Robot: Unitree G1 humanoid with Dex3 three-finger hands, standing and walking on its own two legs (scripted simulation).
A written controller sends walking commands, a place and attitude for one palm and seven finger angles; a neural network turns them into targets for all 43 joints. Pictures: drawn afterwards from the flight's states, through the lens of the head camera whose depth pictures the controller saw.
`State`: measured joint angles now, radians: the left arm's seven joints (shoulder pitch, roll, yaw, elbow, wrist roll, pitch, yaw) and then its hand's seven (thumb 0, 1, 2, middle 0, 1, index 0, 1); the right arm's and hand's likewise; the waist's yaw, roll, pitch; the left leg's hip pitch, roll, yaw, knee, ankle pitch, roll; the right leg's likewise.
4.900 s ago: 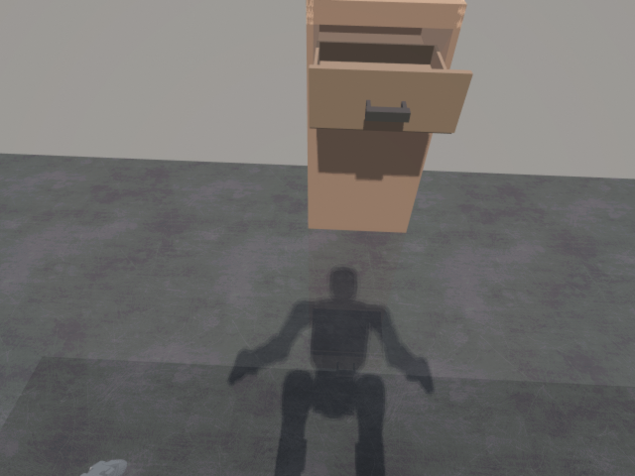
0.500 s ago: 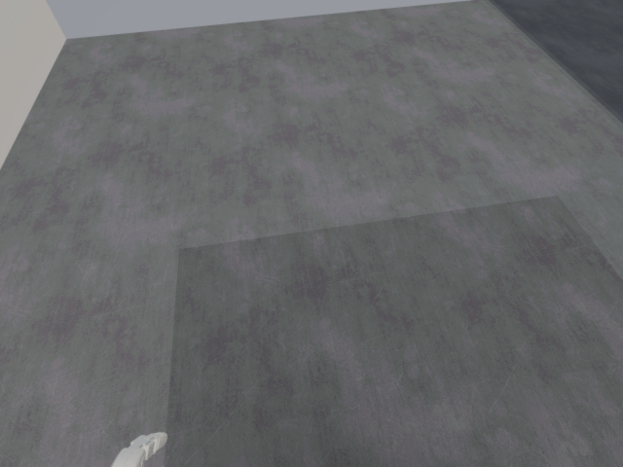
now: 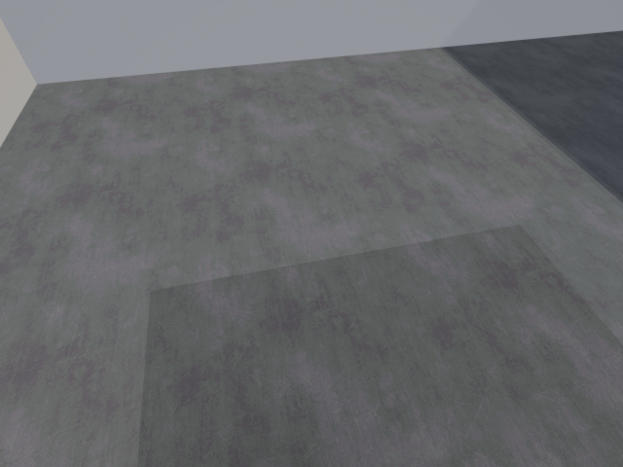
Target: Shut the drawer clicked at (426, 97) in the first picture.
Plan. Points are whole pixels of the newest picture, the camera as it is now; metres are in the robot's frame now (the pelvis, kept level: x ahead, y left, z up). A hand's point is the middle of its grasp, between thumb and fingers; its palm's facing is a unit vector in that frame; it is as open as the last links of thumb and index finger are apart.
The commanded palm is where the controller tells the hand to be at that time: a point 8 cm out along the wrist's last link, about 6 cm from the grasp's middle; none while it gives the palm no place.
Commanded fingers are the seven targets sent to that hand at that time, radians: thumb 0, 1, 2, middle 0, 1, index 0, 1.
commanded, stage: turn to face it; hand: left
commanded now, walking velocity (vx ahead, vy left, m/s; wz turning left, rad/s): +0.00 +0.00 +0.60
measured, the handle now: out of the picture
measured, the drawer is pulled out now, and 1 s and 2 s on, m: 0.28 0.28 0.28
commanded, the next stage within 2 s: none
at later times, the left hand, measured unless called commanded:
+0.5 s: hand out of the picture -0.01 +0.20 -0.15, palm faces +0.31 -0.90 -0.31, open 7.4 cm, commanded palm none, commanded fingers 0.00 0.90 0.90 -0.20 -0.30 -0.20 -0.30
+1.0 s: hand out of the picture -0.20 +0.16 -0.19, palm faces +0.63 -0.74 -0.24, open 7.4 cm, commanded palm none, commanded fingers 0.00 0.90 0.90 -0.20 -0.30 -0.20 -0.30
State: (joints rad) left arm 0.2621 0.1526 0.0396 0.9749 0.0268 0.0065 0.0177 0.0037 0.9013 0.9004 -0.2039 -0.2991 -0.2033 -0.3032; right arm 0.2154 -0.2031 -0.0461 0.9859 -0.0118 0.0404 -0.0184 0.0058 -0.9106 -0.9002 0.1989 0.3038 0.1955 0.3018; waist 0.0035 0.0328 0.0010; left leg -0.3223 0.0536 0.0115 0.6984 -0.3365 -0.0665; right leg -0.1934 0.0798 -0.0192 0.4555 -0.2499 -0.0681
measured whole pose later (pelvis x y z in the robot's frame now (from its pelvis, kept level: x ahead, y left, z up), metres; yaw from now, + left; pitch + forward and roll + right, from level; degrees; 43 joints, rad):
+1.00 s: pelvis -0.08 -0.01 -0.02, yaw +36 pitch +1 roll +0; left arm 0.31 0.25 0.07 0.95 0.02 0.05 0.01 0.00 0.90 0.90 -0.20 -0.30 -0.20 -0.30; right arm 0.09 -0.24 -0.06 0.88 -0.01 0.03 0.03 0.01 -0.91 -0.90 0.20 0.30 0.20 0.30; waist 0.05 -0.06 0.10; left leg -0.31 0.00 0.09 0.64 -0.34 0.03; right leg -0.31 -0.18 -0.20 0.84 -0.51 0.08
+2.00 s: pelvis -0.08 +0.00 -0.01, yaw +71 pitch +0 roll +0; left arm 0.31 0.24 0.06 0.92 0.03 0.03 0.01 0.00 0.90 0.90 -0.20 -0.30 -0.20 -0.30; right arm 0.12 -0.27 -0.08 0.90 -0.01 0.06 0.03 0.01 -0.91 -0.90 0.20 0.30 0.19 0.30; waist 0.04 -0.03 0.09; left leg -0.32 0.03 0.08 0.65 -0.32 -0.06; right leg -0.19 -0.18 -0.27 0.61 -0.38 0.06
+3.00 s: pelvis -0.07 -0.02 +0.00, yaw +102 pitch -1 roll +2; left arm 0.30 0.18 0.04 0.94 0.03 0.01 0.02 0.00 0.90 0.90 -0.20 -0.30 -0.20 -0.30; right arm 0.19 -0.26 -0.08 0.97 -0.01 0.08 0.01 0.01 -0.91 -0.90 0.20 0.30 0.19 0.30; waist 0.03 0.01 0.06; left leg -0.35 0.02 -0.02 0.86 -0.45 -0.07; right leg -0.19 -0.10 -0.12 0.50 -0.28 0.00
